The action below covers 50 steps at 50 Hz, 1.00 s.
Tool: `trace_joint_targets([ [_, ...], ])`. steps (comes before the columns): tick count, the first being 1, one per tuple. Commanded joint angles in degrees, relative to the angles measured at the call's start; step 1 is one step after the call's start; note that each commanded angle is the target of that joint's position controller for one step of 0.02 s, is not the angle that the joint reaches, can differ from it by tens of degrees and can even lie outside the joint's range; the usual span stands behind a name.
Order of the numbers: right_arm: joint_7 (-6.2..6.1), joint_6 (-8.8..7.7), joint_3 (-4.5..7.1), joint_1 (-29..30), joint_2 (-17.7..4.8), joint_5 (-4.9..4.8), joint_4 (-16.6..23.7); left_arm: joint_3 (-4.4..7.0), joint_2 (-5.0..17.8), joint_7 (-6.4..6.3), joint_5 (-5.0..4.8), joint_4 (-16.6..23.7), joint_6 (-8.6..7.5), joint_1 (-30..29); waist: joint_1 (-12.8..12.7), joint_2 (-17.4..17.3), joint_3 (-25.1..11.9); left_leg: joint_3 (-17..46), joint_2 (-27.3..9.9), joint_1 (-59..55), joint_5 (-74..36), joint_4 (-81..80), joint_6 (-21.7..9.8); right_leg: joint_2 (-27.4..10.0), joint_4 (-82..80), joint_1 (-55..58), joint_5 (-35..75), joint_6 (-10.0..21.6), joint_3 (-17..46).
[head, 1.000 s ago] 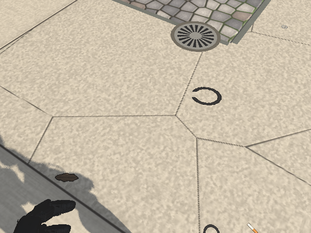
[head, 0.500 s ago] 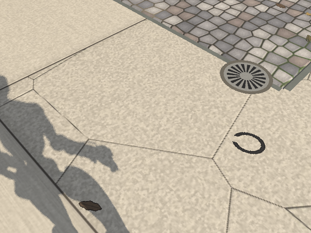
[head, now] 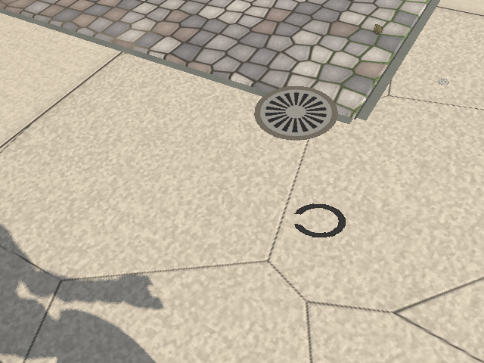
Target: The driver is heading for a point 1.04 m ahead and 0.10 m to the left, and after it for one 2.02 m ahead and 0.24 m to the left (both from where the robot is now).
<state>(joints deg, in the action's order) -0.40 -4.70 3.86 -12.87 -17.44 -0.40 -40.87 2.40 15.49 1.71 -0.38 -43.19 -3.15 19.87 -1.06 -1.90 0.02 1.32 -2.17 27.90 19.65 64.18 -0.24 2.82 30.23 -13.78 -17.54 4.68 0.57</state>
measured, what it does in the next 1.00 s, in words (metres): walks ahead, turning left: left foot, then right foot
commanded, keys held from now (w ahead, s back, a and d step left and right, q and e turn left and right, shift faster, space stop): w+e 0.06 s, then w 0.08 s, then w+q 0.86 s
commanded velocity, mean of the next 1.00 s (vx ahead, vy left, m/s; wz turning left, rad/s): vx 0.48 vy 0.00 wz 0.22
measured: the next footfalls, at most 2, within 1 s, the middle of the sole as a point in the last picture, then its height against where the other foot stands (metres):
left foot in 0.38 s outside the picture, level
right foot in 0.84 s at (316, 310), level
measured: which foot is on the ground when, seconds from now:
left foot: up 0.00-0.36, down 0.38-0.84, up 0.86-1.00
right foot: down 0.00-0.38, up 0.40-0.82, down 0.84-1.00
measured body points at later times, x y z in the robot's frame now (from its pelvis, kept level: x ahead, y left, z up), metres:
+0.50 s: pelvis +0.28 +0.02 -0.01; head +0.31 +0.01 +0.44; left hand +0.36 +0.29 -0.12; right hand +0.43 -0.25 -0.11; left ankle +0.35 +0.09 -0.74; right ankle +0.14 -0.10 -0.64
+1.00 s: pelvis +0.56 -0.03 +0.00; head +0.58 -0.04 +0.45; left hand +0.62 +0.27 -0.08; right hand +0.73 -0.28 -0.11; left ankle +0.47 +0.09 -0.65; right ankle +0.62 -0.13 -0.74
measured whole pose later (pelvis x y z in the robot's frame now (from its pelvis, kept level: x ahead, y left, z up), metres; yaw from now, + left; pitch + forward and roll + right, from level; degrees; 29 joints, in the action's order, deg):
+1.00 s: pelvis +0.56 -0.03 +0.00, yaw +17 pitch +1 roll -1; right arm -0.2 -1.3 3.8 -17.9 -18.3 -1.6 -41.0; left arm 2.7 14.7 0.2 0.7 -39.6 -5.5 12.6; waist 0.0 -2.7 0.8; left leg 3.9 -0.4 28.1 19.8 67.6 -0.2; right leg 1.1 24.9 -15.1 -10.8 1.0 -1.5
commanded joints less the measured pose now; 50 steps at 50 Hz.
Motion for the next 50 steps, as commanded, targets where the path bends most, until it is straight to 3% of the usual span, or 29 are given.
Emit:
trace_joint_targets([
  [1, 0.63, -2.07, 1.60, 5.65, -5.55, 1.08, 5.44, 2.12, 9.09, -1.20, 0.12, 4.70, -0.98, 0.25, -0.29, 6.43, 1.76, 2.59, -2.10, 16.39, -8.64, -5.90, 0.43, -13.96, -18.71, 12.51, 10.06, 9.07, 22.44],
  [4, 0.92, -1.57, 0.80, 9.45, -3.07, 0.95, 5.95, 2.31, 9.12, -2.49, -0.45, 3.56, -0.65, 2.93, -0.93, 5.17, 1.69, 1.18, -0.07, 15.33, -15.25, -16.54, 2.44, -11.86, -18.60, 12.57, 20.61, 8.19, 16.40],
  [7, 1.87, -1.80, -0.23, 15.24, -0.88, 0.39, 6.79, 2.15, 8.38, -3.26, -0.41, 1.84, -0.35, 5.14, -3.08, 7.19, 2.61, -0.48, 1.44, 9.95, -24.10, -27.80, 3.11, -10.03, -19.19, 9.41, 21.05, 6.11, 12.48],
  [10, 2.86, -2.06, -0.56, 19.41, -0.95, -0.49, 7.46, 2.22, 8.67, -3.22, -0.47, 0.37, -0.56, 6.85, -4.75, 7.38, 4.59, -1.28, 1.38, 7.64, -28.70, -33.13, 1.84, -11.75, -20.48, 9.64, 18.18, 5.89, 11.67],
  [13, 3.60, -2.37, -0.60, 21.86, -1.63, -0.91, 8.40, 2.32, 8.67, -3.00, -0.34, -1.19, -0.41, 7.67, -4.97, 7.20, 6.16, -1.86, 1.32, 9.40, -25.90, -36.09, -1.10, -14.36, -19.38, 15.16, 22.46, 5.72, 10.73],
  [14, 3.83, -2.43, -0.50, 21.48, -2.03, -0.95, 8.43, 2.42, 8.89, -2.99, -0.28, -1.53, -0.27, 7.52, -4.43, 7.33, 5.80, -2.24, 1.60, 9.04, -23.77, -36.66, -2.31, -14.93, -17.97, 17.34, 27.22, 5.32, 9.94],
  [16, 3.89, -2.30, 0.32, 17.14, -3.85, -0.74, 7.39, 2.75, 10.01, -3.18, 0.02, -1.59, 0.08, 6.61, -1.93, 8.55, 1.49, -4.41, 4.37, 2.86, -18.68, -36.17, -4.85, -14.71, -11.40, 21.14, 48.38, 4.10, 7.71],
  [17, 3.64, -2.06, 1.13, 12.02, -5.41, -0.70, 6.06, 2.84, 10.48, -3.30, 0.38, -1.48, 0.47, 6.10, 0.71, 9.17, -2.59, -5.78, 6.35, -3.28, -16.58, -35.79, -6.46, -13.98, -4.62, 22.41, 60.05, 3.48, 6.42],
  [18, 3.22, -1.73, 1.96, 3.59, -7.00, -0.63, 4.00, 2.69, 10.74, -3.38, 0.60, -0.99, 0.84, 4.31, 5.46, 8.28, -7.68, -5.72, 6.50, -14.90, -18.99, -37.18, -8.58, -12.23, 5.93, 19.08, 64.78, 2.00, 4.13],
  [19, 2.70, -1.30, 2.45, -6.79, -9.40, 0.02, 2.31, 2.01, 9.40, -3.58, 1.67, 0.55, 0.74, 3.63, 9.10, 3.16, -15.35, 6.88, -2.53, -34.06, -19.56, -34.74, -12.61, -10.43, 21.99, 5.79, 49.28, 0.66, 3.75],
  [20, 3.07, -1.45, 3.37, -10.29, -13.17, -0.25, 1.29, 0.14, 2.83, -2.72, 1.82, 1.24, -0.16, 11.10, 4.34, -12.86, -21.78, 38.10, -16.85, -53.96, -9.11, -38.41, -23.94, 1.79, 44.92, -18.74, -3.18, -4.83, 2.91],
  [21, 2.86, -1.18, 2.31, -10.20, -7.54, -1.52, 0.41, 0.63, 7.51, -2.18, 0.63, 1.47, -1.79, 7.23, 6.95, -8.52, -20.23, 45.20, -16.34, -53.46, 0.76, -45.70, -22.85, 1.00, 50.39, -26.32, -11.99, -4.29, 8.68],
  [22, 2.20, -0.75, 1.90, -5.81, -6.62, -1.17, 1.33, 1.28, 9.89, -1.51, -1.41, 3.98, -3.23, -0.10, 6.75, -5.49, -9.69, 36.76, -14.62, -44.72, 1.01, -47.87, -19.83, -2.36, 48.97, -30.29, -7.31, -3.70, 8.75],
  [23, 1.92, -0.47, 1.69, -2.93, -6.18, -0.39, 2.19, 0.90, 9.34, -1.46, -1.14, 4.99, -4.29, -4.11, 5.36, 1.12, -5.22, 31.01, -12.13, -35.97, -4.12, -49.33, -18.12, -4.50, 45.16, -28.57, -3.60, -3.31, 7.57],
  [24, 1.88, -0.43, 1.45, -1.09, -5.67, 0.05, 2.63, 1.08, 8.77, -1.58, 0.06, 5.40, -4.72, -5.69, 3.36, 4.09, -1.52, 27.22, -9.83, -29.07, -10.60, -50.56, -17.41, -5.76, 40.65, -26.96, -1.68, -3.81, 6.64],
  [25, 1.68, -0.51, 1.12, -0.21, -5.17, 0.67, 3.11, 1.31, 8.57, -1.65, 0.90, 5.60, -4.52, -4.88, 1.35, 3.05, -1.32, 24.37, -8.00, -24.75, -14.76, -51.85, -17.08, -7.03, 37.86, -23.71, -0.21, -4.26, 6.60],
  [28, 1.19, -0.35, 1.26, 0.11, -5.48, -0.37, 3.13, 0.90, 6.50, -1.95, 1.63, 6.15, -3.11, -3.43, -0.64, -0.31, -0.46, 19.74, -6.09, -16.75, -19.87, -53.74, -17.80, -8.05, 29.74, -20.83, -0.03, -7.03, 4.56],
  [33, -0.18, 0.63, 2.16, -4.27, -8.46, -1.10, 1.45, -0.43, 3.35, -2.05, 1.47, 9.61, -3.13, -15.62, 3.81, -1.13, 1.28, 13.61, -1.13, -7.80, -17.32, -52.59, -13.38, -4.60, 7.73, -13.46, 19.35, -9.32, 2.44],
  [35, -0.40, 1.19, 2.21, -6.90, -8.66, -1.43, 0.55, -0.18, 4.01, -1.70, 0.63, 10.36, -3.43, -18.44, 5.02, -1.72, 0.36, 15.53, -1.71, -9.15, -14.56, -50.83, -12.40, -3.02, 3.68, -10.80, 22.89, -9.52, 3.14],
  [38, -0.64, 1.85, 2.11, -8.17, -8.07, -1.70, 0.24, 0.92, 6.47, -1.30, -0.09, 11.11, -3.86, -19.58, 4.39, -3.04, -0.51, 21.10, -3.74, -15.27, -10.40, -45.60, -10.84, -2.85, -1.13, -9.43, 18.65, -8.28, 5.59],
  [40, -0.64, 2.25, 2.14, -7.11, -7.75, -1.35, 0.65, 1.86, 7.79, -1.24, -0.33, 10.41, -4.26, -16.08, 1.81, -4.45, -1.19, 23.40, -4.08, -16.68, -10.90, -40.94, -9.43, -2.96, -3.56, -4.47, 14.12, -6.05, 5.07],
  [41, -0.49, 2.27, 1.58, -7.09, -6.05, -1.06, 0.93, 2.66, 9.02, -1.55, -0.05, 9.45, -4.44, -11.42, -0.62, -4.19, -3.50, 22.12, -1.94, -15.35, -11.93, -35.79, -7.78, -4.10, -5.44, 2.82, 13.05, -4.14, 4.78],
  [42, -0.13, 2.01, 0.22, -7.22, -2.30, -0.31, 1.89, 3.58, 11.91, -2.05, 0.94, 8.90, -4.59, -3.60, -4.04, 0.82, -10.51, 17.75, 1.33, -9.97, -7.00, -21.18, -5.76, -12.82, -4.89, 15.84, 9.56, -0.22, 12.34],
  [43, -0.08, 1.41, -1.05, -14.86, 1.44, -1.44, 3.38, 4.74, 16.59, -2.09, 1.73, 7.20, -3.71, 1.82, -1.76, 17.75, -18.18, 8.73, 9.09, 8.43, 13.45, -2.88, -2.03, -26.11, -8.39, 33.91, 0.07, 9.13, 36.21],
  [44, -0.29, 1.33, -0.29, -15.16, -3.91, -2.36, 2.95, 4.33, 13.03, -1.54, 0.63, 6.55, -3.28, 2.70, -2.41, 17.83, -16.45, 8.46, 4.40, 17.25, 13.94, 6.96, -1.15, -28.42, -11.97, 33.03, -13.58, 10.38, 46.74],
  [45, -0.40, 1.69, 0.80, -9.39, -7.64, -2.11, 3.09, 3.28, 8.96, -1.65, 0.49, 7.24, -3.11, 0.23, -3.96, 11.06, -8.91, 8.62, 2.31, 19.17, 8.20, 10.09, -0.66, -25.24, -13.15, 26.76, -13.68, 7.82, 38.31],
  [46, -0.49, 2.05, 1.03, -5.70, -7.79, -1.32, 3.76, 2.71, 7.62, -1.69, 0.81, 7.33, -2.84, -2.65, -3.39, 7.16, -4.41, 6.88, 0.60, 17.82, 3.71, 9.56, -0.18, -22.46, -13.59, 20.24, -5.66, 6.00, 29.52],
  [47, -0.33, 2.14, 1.16, -3.78, -7.10, -0.75, 4.43, 2.25, 6.35, -1.66, 1.00, 6.96, -2.65, -4.68, -2.35, 6.64, -1.39, 6.70, -0.77, 16.52, 0.73, 7.21, 0.16, -19.90, -14.83, 15.21, 1.23, 5.39, 23.67],
  [50, 0.51, 3.05, 0.88, -3.52, -3.67, -1.33, 5.07, 2.09, 5.25, -1.65, 0.97, 5.58, -3.14, -6.08, -0.25, 8.95, 0.97, 4.68, -2.98, 12.25, -2.73, 3.27, 0.50, -16.64, -18.89, 8.37, 10.17, 4.95, 13.03],
])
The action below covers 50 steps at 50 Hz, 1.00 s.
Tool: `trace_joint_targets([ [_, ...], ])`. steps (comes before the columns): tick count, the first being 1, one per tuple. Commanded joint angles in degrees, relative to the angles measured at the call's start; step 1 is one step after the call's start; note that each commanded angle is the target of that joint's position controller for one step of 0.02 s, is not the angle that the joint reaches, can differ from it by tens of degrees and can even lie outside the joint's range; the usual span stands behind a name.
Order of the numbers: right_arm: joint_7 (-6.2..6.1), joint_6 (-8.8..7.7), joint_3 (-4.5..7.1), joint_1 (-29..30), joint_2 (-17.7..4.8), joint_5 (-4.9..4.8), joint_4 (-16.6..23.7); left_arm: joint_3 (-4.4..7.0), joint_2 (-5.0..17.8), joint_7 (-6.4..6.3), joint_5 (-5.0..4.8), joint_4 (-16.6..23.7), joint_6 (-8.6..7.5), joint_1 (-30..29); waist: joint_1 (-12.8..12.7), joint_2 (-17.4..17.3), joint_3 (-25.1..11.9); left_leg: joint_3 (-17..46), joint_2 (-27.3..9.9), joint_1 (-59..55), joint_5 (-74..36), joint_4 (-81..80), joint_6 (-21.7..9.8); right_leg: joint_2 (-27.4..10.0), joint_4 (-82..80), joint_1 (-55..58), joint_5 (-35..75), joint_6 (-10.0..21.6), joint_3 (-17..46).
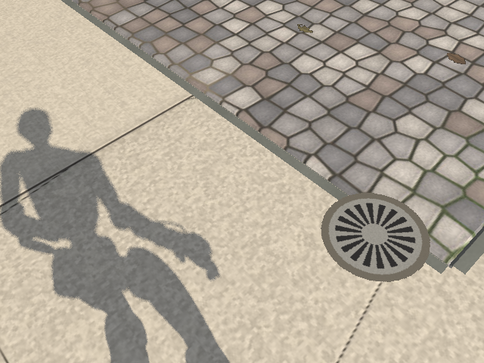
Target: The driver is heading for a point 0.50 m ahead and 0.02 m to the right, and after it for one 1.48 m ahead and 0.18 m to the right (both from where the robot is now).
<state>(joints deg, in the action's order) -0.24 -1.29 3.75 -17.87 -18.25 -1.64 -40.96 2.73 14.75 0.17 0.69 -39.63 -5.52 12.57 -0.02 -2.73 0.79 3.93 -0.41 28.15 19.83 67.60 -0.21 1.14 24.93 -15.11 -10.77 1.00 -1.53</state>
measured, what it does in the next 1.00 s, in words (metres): walks ahead: left foot, then right foot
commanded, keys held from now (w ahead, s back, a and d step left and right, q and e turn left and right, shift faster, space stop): w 0.26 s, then w+e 0.28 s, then e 0.46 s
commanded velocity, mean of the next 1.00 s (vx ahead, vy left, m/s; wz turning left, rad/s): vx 0.37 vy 0.00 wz -0.17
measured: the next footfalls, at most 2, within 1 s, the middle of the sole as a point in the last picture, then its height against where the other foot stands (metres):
left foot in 0.34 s outside the picture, level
right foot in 0.82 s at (286, 340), level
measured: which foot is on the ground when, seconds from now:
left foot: up 0.00-0.32, down 0.34-0.84, up 0.86-1.00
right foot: down 0.00-0.34, up 0.36-0.80, down 0.82-1.00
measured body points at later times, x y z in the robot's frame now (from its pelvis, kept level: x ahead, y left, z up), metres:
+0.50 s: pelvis +0.26 +0.07 +0.00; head +0.28 +0.09 +0.45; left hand +0.30 +0.36 -0.13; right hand +0.41 -0.19 -0.09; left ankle +0.28 +0.16 -0.74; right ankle +0.21 -0.10 -0.65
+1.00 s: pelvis +0.44 +0.03 -0.01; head +0.49 +0.01 +0.44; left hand +0.66 +0.27 -0.10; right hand +0.53 -0.27 -0.12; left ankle +0.44 +0.20 -0.66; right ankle +0.52 -0.05 -0.74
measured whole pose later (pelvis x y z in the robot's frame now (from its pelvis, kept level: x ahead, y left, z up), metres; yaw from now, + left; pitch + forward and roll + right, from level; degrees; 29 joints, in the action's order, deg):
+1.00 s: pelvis +0.44 +0.03 -0.01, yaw -14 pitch +2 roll +1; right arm -1.6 -0.6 3.3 -6.0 -17.4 0.3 -42.5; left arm 4.0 17.1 1.0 0.1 -36.6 -0.2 9.6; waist -0.9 -0.7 4.7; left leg 3.3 -0.6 29.8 25.9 66.1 2.7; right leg 4.9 27.6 -25.0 -4.7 4.9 2.0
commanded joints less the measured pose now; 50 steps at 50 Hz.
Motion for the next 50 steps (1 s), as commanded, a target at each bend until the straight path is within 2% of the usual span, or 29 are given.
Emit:
trace_joint_targets([
  [1, 0.44, -0.19, 0.70, 2.30, -1.90, 0.14, 5.57, 1.95, 6.47, 0.04, -0.34, 1.25, -1.05, 1.86, -1.26, 9.06, 0.55, 2.00, -4.85, 11.98, -3.72, -2.15, 0.63, -14.97, -14.58, 8.92, 5.43, 9.36, 13.56],
  [4, 0.68, -0.42, -0.12, 5.45, -0.23, 0.77, 6.49, 2.62, 8.49, 0.35, -0.45, -1.05, -1.35, 3.38, -1.35, 6.84, 0.95, 2.54, -4.77, 12.81, -8.51, -11.37, 0.86, -15.61, -16.24, 9.80, 11.25, 11.07, 9.78],
  [7, 1.66, -1.39, -0.80, 10.58, 0.26, 0.93, 7.18, 2.82, 9.88, 0.39, -1.19, -2.55, -0.88, 3.57, -2.52, 6.22, 1.84, -0.13, -4.43, 9.85, -16.76, -23.02, 0.30, -14.22, -16.92, 9.91, 13.79, 10.26, 4.67],
  [12, 2.85, -2.30, -1.03, 19.04, -0.60, 0.40, 9.89, 3.24, 12.26, 0.31, -2.42, -6.36, 0.40, 8.85, -4.36, 6.70, 3.63, -3.30, -3.05, 6.35, -16.97, -33.26, -1.64, -16.40, -15.80, 14.63, 15.40, 9.02, 3.27],
  [14, 2.98, -2.51, -0.52, 18.99, -1.92, 0.64, 10.31, 3.31, 12.94, 0.19, -2.84, -7.45, 1.17, 9.52, -2.97, 7.67, 2.90, -4.44, -1.68, 2.56, -12.89, -36.20, -3.35, -17.21, -12.41, 17.00, 23.08, 8.11, 3.45],
  [15, 2.80, -2.68, 0.24, 15.41, -3.25, 0.88, 9.53, 3.28, 13.45, 0.07, -3.01, -7.81, 1.55, 9.10, -0.17, 8.09, 0.56, -5.66, -0.04, -4.18, -12.68, -38.44, -4.45, -16.41, -7.69, 16.70, 31.95, 7.20, 2.68],
  [16, 2.38, -2.73, 1.61, 7.34, -5.58, 1.09, 6.99, 2.88, 12.97, -0.07, -3.01, -8.04, 1.81, 8.89, 4.21, 7.36, -4.27, -6.81, 1.53, -16.32, -14.83, -40.64, -5.92, -13.94, 1.38, 13.84, 37.68, 5.76, 0.80],
  [17, 1.53, -2.49, 3.04, -2.51, -9.11, 1.56, 4.72, 1.82, 10.89, -0.18, -2.06, -7.07, 1.54, 8.50, 8.55, 5.34, -11.45, -0.72, -4.61, -33.53, -16.42, -38.17, -8.26, -11.27, 15.11, 3.21, 27.66, 3.53, -0.51],
  [18, 0.82, -2.12, 4.12, -7.24, -15.25, 2.49, 4.04, -0.63, 3.49, 0.27, -0.95, -4.92, 0.69, 14.10, 6.35, -9.48, -20.53, 25.21, -21.77, -54.51, -10.28, -40.53, -16.61, -1.99, 38.06, -19.75, -9.82, -0.65, -1.62],
  [19, 0.70, -2.03, 3.01, -8.10, -10.63, 2.27, 4.01, 0.30, 7.24, 0.25, -2.18, -6.29, -0.22, 12.76, 8.18, -7.80, -24.09, 35.41, -24.18, -51.84, -4.61, -47.40, -18.08, -0.91, 47.22, -24.75, -22.88, -0.80, 8.05],
  [20, 0.85, -2.32, 1.95, -4.80, -8.00, 1.94, 3.51, 1.66, 11.02, 0.30, -3.73, -4.65, -0.44, 8.12, 7.50, -5.41, -13.90, 26.12, -21.86, -44.27, -4.79, -48.85, -15.23, -3.60, 49.15, -28.91, -19.19, -0.29, 8.56],
  [21, 1.01, -2.60, 1.31, -1.17, -5.85, 1.64, 3.26, 1.60, 10.36, 0.08, -3.60, -3.93, -0.34, 5.44, 5.47, -3.96, -8.68, 18.66, -19.15, -36.93, -6.97, -50.37, -13.44, -6.20, 46.74, -28.36, -14.22, -0.19, 6.84],
  [22, 1.30, -2.99, 0.71, 2.13, -3.57, 1.71, 2.98, 1.72, 9.59, -0.17, -2.66, -3.93, 0.12, 4.31, 3.62, -3.12, -4.82, 13.55, -16.73, -30.47, -9.60, -52.62, -12.33, -7.68, 43.96, -26.62, -10.38, -0.55, 6.42],
  [23, 1.48, -3.60, 0.42, 4.29, -2.17, 2.05, 2.84, 1.94, 8.82, -0.28, -2.31, -4.48, 1.03, 5.77, 1.51, -4.65, -3.28, 9.26, -14.98, -25.58, -11.94, -54.91, -11.37, -9.06, 42.25, -22.88, -7.14, -0.79, 7.00],
  [25, 1.60, -4.78, 0.73, 6.00, -1.66, 2.36, 1.82, 1.62, 6.04, -0.26, -2.52, -5.42, 2.61, 7.90, -0.45, -3.59, -1.97, 4.39, -14.27, -20.51, -16.08, -58.35, -11.50, -9.34, 41.49, -19.18, -3.96, -1.42, 6.97],
  [29, 0.65, -5.49, 1.38, 6.77, -3.18, 2.98, -0.61, 1.67, 4.93, -0.37, -1.83, -3.23, 3.58, 3.66, -1.33, -1.06, 2.13, -5.20, -13.67, -18.87, -31.72, -59.32, -11.02, -8.53, 32.96, -22.32, 4.26, -2.76, 7.77],
  [32, -0.63, -4.53, 1.75, 7.32, -5.06, 2.59, -1.17, 0.82, 3.07, 0.99, -1.10, -1.01, 3.10, -1.67, 0.20, -0.76, 2.52, -12.59, -11.42, -17.84, -39.08, -57.47, -9.34, -6.96, 19.88, -17.45, 13.65, -2.52, 2.88],
  [35, -1.37, -3.25, 2.31, 4.93, -7.02, 1.68, -2.51, 0.87, 3.41, 2.51, -1.06, 1.69, 3.40, -5.29, 1.66, -0.41, 1.28, -13.42, -13.63, -23.10, -41.97, -54.30, -9.02, -5.96, 13.77, -16.55, 14.34, -1.41, 1.15],
  [39, -2.20, -1.11, 3.28, 6.52, -9.00, -0.28, -2.32, 2.66, 7.29, 3.66, -0.60, 3.50, 4.11, -2.37, -1.21, -1.92, -1.77, -13.72, -15.28, -28.46, -51.83, -42.25, -6.77, -2.50, 10.41, -12.12, 4.03, 2.33, -1.71],
  [40, -2.37, -0.57, 3.22, 7.25, -8.61, -0.53, -2.00, 3.71, 9.06, 3.52, -0.66, 2.56, 4.00, 2.59, -3.90, -0.74, -4.36, -14.77, -13.47, -27.61, -52.05, -33.79, -5.25, -0.30, 6.68, -5.75, 5.76, 3.90, -2.73],
  [41, -2.25, -0.53, 2.69, 5.44, -7.22, -0.12, -2.04, 5.08, 12.15, 2.48, -0.42, 1.48, 3.84, 7.79, -6.15, 3.73, -7.71, -15.87, -9.39, -23.11, -43.74, -21.35, -2.13, 0.51, 1.39, 4.08, 18.11, 5.94, -0.57],
  [42, -1.67, -0.87, 0.84, 1.08, -1.56, 3.49, -0.60, 6.02, 17.91, 0.92, -0.55, 2.35, 4.17, 7.78, -1.94, 18.20, -11.85, -15.56, -2.75, -6.29, 0.55, -2.67, 1.98, -12.37, 5.93, 18.74, 49.09, 11.68, 16.49],
  [43, -0.76, -1.26, 0.11, -2.80, -2.15, 3.25, 0.32, 5.59, 18.98, 1.15, 0.58, 5.46, 3.79, 5.45, -0.14, 19.56, -22.92, -4.07, 6.34, 6.57, 22.74, 13.44, 4.36, -23.90, 0.79, 28.96, 43.11, 25.02, 41.98],
  [44, -0.18, -1.28, 1.24, 1.17, -6.72, 1.61, -0.43, 4.78, 14.87, 1.74, -0.12, 6.75, 3.77, 3.67, -3.51, 8.56, -23.14, 2.84, 2.47, 8.59, 17.81, 14.65, 3.22, -21.28, -2.36, 26.11, 33.57, 22.64, 36.88],
  [45, -0.30, -1.05, 1.16, 5.49, -6.44, 0.70, 1.10, 4.11, 12.63, 1.63, -0.81, 6.83, 3.67, 0.89, -2.62, 6.42, -16.40, 1.97, 0.84, 10.50, 12.73, 11.80, 2.32, -18.39, -3.31, 19.99, 25.55, 19.42, 30.64],
  [46, -1.02, -0.53, 1.10, 6.63, -5.54, 1.41, 0.45, 3.68, 10.90, 1.31, -1.54, 6.65, 3.92, -1.29, -1.07, 2.33, -10.98, 1.70, -1.32, 10.37, 9.18, 7.03, 2.49, -15.45, -4.51, 12.95, 19.86, 16.27, 26.39],
  [47, -1.67, 0.15, 1.39, 7.08, -6.15, 2.01, 0.59, 3.34, 9.85, 0.79, -1.61, 6.92, 4.28, -3.13, 0.16, 3.43, -8.61, 1.98, -2.48, 7.86, 6.78, 2.48, 2.55, -13.73, -5.58, 6.97, 16.74, 14.85, 24.14],
  [48, -1.73, 0.74, 1.47, 6.66, -5.96, 2.08, 0.49, 3.32, 9.97, 0.49, -0.81, 7.38, 4.64, -3.89, 1.24, 5.46, -7.80, 1.39, -2.01, 4.07, 5.07, 0.15, 2.62, -11.88, -6.67, 2.37, 15.47, 13.96, 22.86],
  [50, -1.98, 1.07, 1.08, 5.49, -4.23, 2.23, 0.03, 3.74, 10.87, -0.06, -0.11, 7.87, 4.90, -4.32, 1.76, 7.38, -8.18, 0.54, -0.65, 1.38, 3.72, -5.57, 3.53, -10.30, -6.97, -0.36, 17.62, 13.76, 21.20],
])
